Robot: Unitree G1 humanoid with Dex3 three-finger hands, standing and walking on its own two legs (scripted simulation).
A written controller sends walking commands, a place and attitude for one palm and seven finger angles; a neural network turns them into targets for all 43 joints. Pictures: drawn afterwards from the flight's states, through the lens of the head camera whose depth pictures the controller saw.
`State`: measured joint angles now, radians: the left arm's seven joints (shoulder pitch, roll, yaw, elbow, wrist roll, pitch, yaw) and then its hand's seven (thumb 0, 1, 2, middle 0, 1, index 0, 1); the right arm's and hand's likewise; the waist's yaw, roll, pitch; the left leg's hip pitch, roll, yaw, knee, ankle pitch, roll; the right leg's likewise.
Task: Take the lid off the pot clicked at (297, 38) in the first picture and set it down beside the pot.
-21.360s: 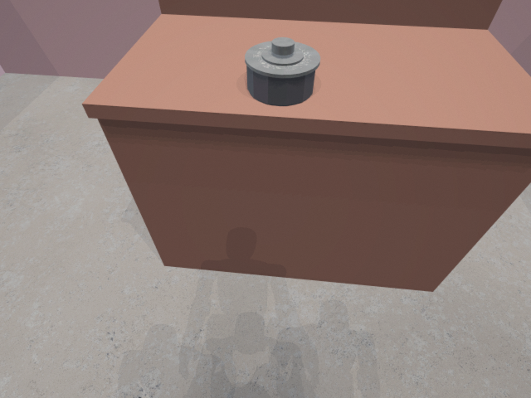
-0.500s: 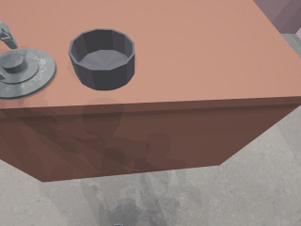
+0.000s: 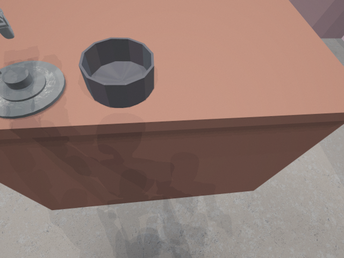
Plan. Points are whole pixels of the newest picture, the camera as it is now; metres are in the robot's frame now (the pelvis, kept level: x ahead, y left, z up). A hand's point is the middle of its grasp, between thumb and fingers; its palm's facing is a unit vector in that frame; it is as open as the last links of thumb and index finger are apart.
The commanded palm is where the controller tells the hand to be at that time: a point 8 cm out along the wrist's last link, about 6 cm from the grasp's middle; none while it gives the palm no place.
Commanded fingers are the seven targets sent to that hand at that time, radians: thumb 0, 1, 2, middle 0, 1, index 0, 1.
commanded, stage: raise the empty hand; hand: left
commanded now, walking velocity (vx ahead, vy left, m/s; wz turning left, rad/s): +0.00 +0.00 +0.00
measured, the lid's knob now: (17, 78) +0.51 +0.32 +0.11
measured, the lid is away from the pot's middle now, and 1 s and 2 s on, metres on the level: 0.23 0.23 0.23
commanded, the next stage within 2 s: draw the hand back to the body in 0.54 s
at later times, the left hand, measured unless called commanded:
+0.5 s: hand out of the picture +0.49 +0.34 +0.25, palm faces -0.26 -0.14 -0.95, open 11.1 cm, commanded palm +0.51 +0.33 +0.32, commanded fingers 0.00 -0.10 0.82 -0.43 -0.70 -0.43 -0.70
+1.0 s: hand out of the picture +0.48 +0.32 +0.25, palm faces -0.20 -0.07 -0.98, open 11.1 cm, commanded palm +0.44 +0.31 +0.31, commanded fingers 0.00 -0.10 0.82 -0.43 -0.70 -0.43 -0.70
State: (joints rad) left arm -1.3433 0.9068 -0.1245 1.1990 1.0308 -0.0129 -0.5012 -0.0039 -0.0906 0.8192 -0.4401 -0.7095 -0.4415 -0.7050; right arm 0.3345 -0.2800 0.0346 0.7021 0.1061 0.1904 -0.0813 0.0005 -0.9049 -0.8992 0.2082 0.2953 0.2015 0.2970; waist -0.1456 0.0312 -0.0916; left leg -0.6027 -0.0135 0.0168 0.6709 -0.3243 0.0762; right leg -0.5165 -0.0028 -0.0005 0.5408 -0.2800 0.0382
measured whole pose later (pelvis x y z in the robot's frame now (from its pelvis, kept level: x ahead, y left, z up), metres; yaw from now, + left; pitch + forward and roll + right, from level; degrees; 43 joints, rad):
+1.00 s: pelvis +0.02 -0.02 +0.01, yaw +1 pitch +12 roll -2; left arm -1.16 0.94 -0.04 0.91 0.99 0.08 -0.53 0.00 -0.09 0.82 -0.44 -0.71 -0.44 -0.71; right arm 0.29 -0.29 0.02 0.64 0.11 0.23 -0.03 0.00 -0.91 -0.90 0.21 0.29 0.20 0.30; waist -0.11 0.05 -0.08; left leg -0.48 -0.02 0.01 0.57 -0.30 0.06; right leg -0.42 -0.01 -0.01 0.48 -0.28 0.03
